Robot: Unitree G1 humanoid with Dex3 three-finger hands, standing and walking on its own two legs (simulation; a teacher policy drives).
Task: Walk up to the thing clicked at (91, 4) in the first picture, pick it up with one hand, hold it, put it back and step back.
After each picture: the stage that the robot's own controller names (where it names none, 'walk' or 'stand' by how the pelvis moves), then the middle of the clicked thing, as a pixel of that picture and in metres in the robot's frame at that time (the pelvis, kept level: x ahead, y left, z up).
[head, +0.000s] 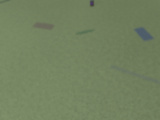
stand; (91, 2) +2.40 -0.18 -0.72
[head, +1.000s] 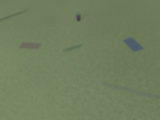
walk; (78, 16) +2.26 +0.17 -0.71
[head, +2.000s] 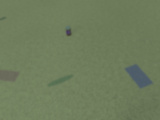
walk; (68, 30) +1.61 +0.27 -0.72
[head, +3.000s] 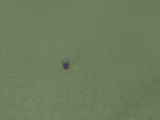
walk; (65, 63) +1.05 +0.23 -0.71
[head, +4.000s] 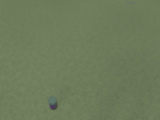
walk; (53, 103) +0.62 +0.20 -0.70
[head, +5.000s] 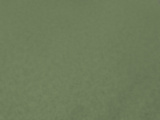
stand; out of the picture +0.38 +0.18 -0.69
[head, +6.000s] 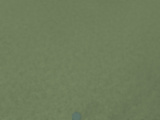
stand; (76, 118) +0.41 +0.03 -0.70
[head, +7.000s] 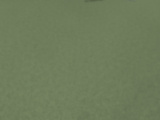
stand; out of the picture +0.40 +0.11 -0.72
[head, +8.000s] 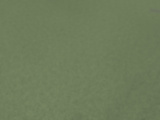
walk; out of the picture +0.36 +0.16 -0.72
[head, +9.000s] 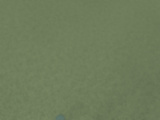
stand; out of the picture +0.39 +0.12 -0.67
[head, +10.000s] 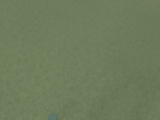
stand; out of the picture +0.40 +0.16 -0.67
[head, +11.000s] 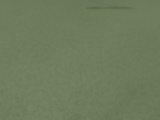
walk; out of the picture +0.42 +0.19 -0.70
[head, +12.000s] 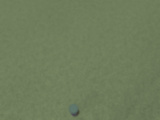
walk; (74, 110) +0.38 +0.13 -0.68
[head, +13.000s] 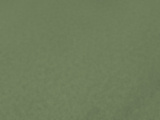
stand; out of the picture +0.39 +0.15 -0.70
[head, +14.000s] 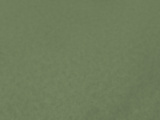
walk; out of the picture +0.33 +0.10 -0.69
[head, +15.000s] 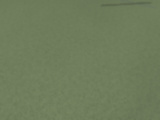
stand; out of the picture +0.26 +0.09 -0.72
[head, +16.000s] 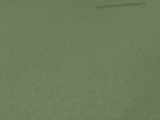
stand; out of the picture +0.26 +0.12 -0.73
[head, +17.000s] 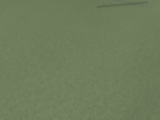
stand; out of the picture +0.24 +0.13 -0.73
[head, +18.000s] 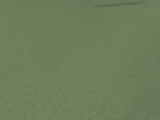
stand; out of the picture +0.24 +0.13 -0.73
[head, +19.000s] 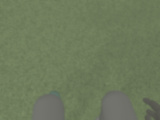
go down; (54, 98) +0.32 +0.12 -0.41
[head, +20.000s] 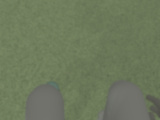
go down; (52, 90) +0.33 +0.13 -0.31
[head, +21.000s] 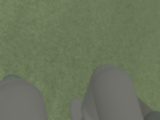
close in; (11, 86) +0.33 +0.16 -0.23
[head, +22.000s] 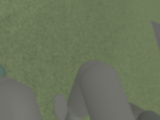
close; out of the picture +0.36 +0.16 -0.23
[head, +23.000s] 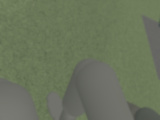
close; out of the picture +0.37 +0.17 -0.22
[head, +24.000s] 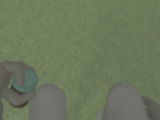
lift; (22, 89) +0.30 +0.22 -0.08
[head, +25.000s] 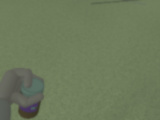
hold; (30, 98) +0.30 +0.18 +0.04
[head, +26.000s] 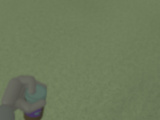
hold; (34, 103) +0.29 +0.18 -0.01
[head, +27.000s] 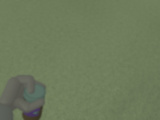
hold; (33, 103) +0.30 +0.18 -0.01
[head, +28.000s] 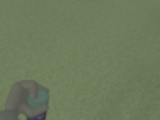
crouch; (37, 108) +0.29 +0.17 -0.04
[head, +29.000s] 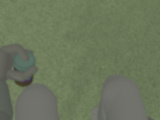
lower; (24, 70) +0.39 +0.18 -0.12
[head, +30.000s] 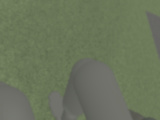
lower; out of the picture +0.39 +0.23 -0.23
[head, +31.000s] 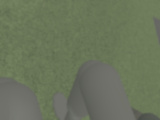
lower; out of the picture +0.38 +0.23 -0.23
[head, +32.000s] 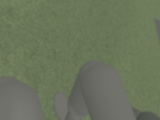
lower; out of the picture +0.38 +0.23 -0.23
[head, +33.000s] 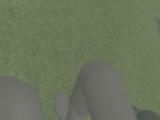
lower; out of the picture +0.37 +0.23 -0.23
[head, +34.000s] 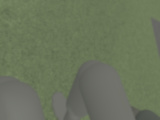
open; out of the picture +0.37 +0.21 -0.23
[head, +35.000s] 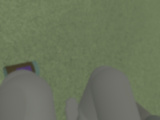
stand; (21, 71) +0.38 +0.12 -0.26
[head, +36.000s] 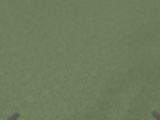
stand; out of the picture +0.31 +0.07 -0.62
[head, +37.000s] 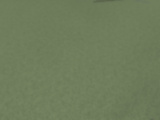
stand; out of the picture +0.27 +0.06 -0.69
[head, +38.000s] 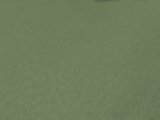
stand; out of the picture +0.26 +0.06 -0.69
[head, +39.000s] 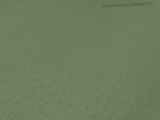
stand; out of the picture +0.27 +0.05 -0.74
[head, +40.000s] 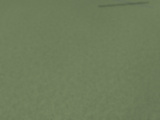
stand; out of the picture +0.25 +0.06 -0.75
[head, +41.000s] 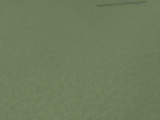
stand; out of the picture +0.23 +0.07 -0.75
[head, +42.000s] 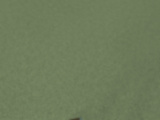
walk; out of the picture +0.32 +0.03 -0.73
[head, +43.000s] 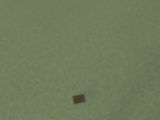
walk; (79, 98) +0.57 +0.09 -0.73
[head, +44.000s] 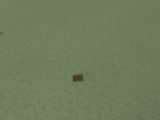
stand; (78, 77) +0.85 +0.06 -0.73
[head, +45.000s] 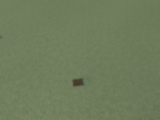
stand; (78, 82) +0.82 +0.05 -0.75
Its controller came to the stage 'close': yes
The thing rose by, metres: 0.71
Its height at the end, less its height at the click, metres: -0.02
